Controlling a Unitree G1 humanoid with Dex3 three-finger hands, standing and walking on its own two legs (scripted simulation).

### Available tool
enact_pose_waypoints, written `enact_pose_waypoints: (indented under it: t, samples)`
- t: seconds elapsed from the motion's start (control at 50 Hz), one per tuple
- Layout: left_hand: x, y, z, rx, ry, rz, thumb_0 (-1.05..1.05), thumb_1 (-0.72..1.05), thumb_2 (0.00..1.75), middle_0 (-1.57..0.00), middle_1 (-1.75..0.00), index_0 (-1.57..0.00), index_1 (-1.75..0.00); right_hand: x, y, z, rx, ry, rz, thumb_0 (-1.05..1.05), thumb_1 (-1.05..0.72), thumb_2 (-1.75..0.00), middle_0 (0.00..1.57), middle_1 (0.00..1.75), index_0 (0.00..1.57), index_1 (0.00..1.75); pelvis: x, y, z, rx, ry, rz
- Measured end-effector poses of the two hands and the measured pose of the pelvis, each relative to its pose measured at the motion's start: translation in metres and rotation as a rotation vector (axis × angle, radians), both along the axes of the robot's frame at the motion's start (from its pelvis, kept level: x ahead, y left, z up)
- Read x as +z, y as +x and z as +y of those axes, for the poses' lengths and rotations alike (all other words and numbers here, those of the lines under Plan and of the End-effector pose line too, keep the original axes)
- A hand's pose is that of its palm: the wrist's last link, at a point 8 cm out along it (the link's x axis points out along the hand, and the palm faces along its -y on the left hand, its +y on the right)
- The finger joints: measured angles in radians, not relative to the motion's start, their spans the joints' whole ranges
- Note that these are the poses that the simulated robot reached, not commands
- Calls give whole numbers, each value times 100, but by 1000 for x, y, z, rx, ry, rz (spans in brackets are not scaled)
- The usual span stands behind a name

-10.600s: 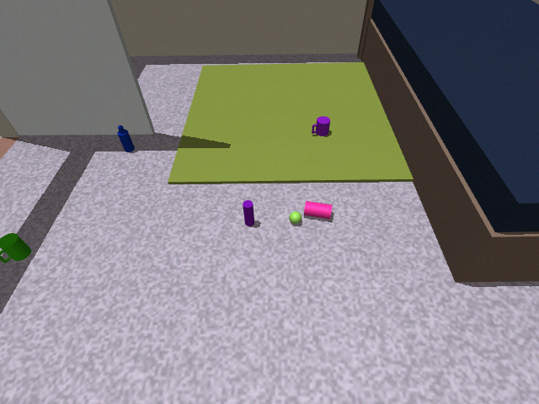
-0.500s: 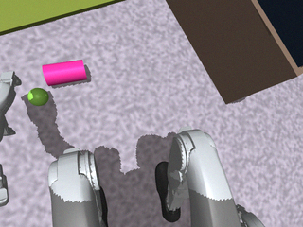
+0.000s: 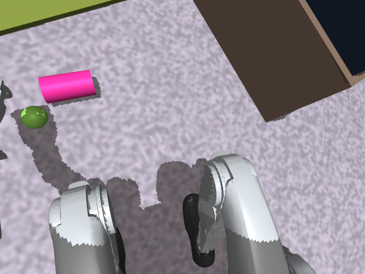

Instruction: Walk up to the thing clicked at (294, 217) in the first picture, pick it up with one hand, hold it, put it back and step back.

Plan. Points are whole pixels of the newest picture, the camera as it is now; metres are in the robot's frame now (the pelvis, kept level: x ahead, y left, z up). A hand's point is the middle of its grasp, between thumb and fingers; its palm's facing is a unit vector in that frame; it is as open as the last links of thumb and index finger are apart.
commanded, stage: rise first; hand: left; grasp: from above
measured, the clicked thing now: (34, 117) +0.50 +0.29 -0.29
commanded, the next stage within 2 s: approach in 1.24 s
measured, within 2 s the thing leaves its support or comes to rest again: neither
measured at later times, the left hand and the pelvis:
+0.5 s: hand out of the picture +0.45 +0.33 -0.18, palm faces -0.46 -0.06 -0.89, open 13.4 cm; pelvis +0.00 +0.00 +0.00, yaw -1 degrees
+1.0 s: hand out of the picture +0.45 +0.33 -0.17, palm faces -0.47 -0.06 -0.88, open 12.7 cm; pelvis -0.01 +0.00 +0.00, yaw -1 degrees
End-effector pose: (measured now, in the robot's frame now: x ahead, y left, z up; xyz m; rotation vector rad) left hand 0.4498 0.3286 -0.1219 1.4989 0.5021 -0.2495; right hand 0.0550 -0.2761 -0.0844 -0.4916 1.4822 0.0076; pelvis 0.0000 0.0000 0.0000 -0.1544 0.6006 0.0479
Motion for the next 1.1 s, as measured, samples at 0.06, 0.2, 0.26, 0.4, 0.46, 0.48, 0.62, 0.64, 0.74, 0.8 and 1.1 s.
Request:
enact_pose_waypoints:
  t: [0.06,0.2,0.26,0.4,0.46,0.48,0.62,0.64,0.74,0.8,1.1]
  samples:
    - [-1,2,1,1,1,5,0,-51,100,-15,-98,-12,-99,0,-3,1,-2,-1,5,0,-91,-90,20,30,20,30,-1,-1,0,-1,-2,-2]
    - [-1,7,3,-1,-2,4,0,-49,98,-17,-96,-15,-97,3,-12,2,-10,-7,23,0,-91,-90,20,30,20,30,-2,-1,1,-3,-9,-6]
    - [-1,8,4,-2,-4,9,0,-48,97,-18,-94,-16,-96,4,-15,2,-14,-9,29,0,-91,-90,20,30,20,30,-2,-1,1,-4,-11,-7]
    - [0,10,4,-14,-2,5,0,-45,95,-21,-91,-19,-93,6,-19,3,-19,-8,39,0,-91,-90,20,30,20,30,-2,-1,1,-5,-15,-5]
    - [2,10,5,-17,0,1,0,-43,94,-22,-90,-20,-92,7,-19,4,-21,-6,39,0,-91,-90,20,30,20,30,-1,-1,1,-4,-15,-5]
    - [3,10,5,-17,0,1,0,-43,93,-23,-89,-20,-92,7,-18,4,-22,-5,38,0,-91,-90,20,30,20,30,0,-1,1,-4,-15,-4]
    - [7,8,6,-16,1,6,0,-40,91,-26,-86,-23,-88,8,-14,4,-16,-5,19,0,-91,-90,20,30,20,30,1,-3,2,-3,-14,-8]
    - [7,8,6,-16,1,6,0,-40,90,-27,-85,-24,-88,8,-14,4,-16,-5,17,0,-91,-90,20,30,20,30,1,-3,2,-3,-14,-9]
    - [9,8,6,-19,2,4,0,-37,89,-29,-83,-26,-86,9,-13,4,-14,-6,8,0,-91,-90,20,30,20,30,2,-4,2,-3,-13,-10]
    - [11,7,6,-20,2,3,0,-36,88,-30,-82,-27,-85,9,-12,4,-16,-6,3,0,-91,-90,20,30,20,30,2,-4,1,-2,-13,-9]
    - [10,7,2,-29,-4,10,0,-29,81,-36,-77,-34,-79,10,-18,4,-22,-5,5,0,-91,-90,20,30,20,30,2,-6,1,-3,-15,-11]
